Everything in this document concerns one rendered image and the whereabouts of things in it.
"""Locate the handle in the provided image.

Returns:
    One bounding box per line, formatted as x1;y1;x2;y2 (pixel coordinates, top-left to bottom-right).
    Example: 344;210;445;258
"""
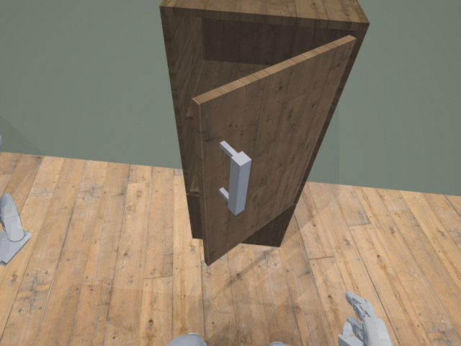
219;141;251;216

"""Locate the right robot hand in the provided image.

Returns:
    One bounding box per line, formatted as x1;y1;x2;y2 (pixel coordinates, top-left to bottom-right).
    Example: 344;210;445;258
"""
338;291;393;346

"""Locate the cupboard door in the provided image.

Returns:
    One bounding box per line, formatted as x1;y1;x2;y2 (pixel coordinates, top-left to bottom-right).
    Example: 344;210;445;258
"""
192;35;356;266

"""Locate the robot left shin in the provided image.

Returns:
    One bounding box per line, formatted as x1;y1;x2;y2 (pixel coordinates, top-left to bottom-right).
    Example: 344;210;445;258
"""
188;333;202;340

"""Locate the left robot hand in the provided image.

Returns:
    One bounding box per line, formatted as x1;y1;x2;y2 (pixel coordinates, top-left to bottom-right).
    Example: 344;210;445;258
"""
0;136;31;266

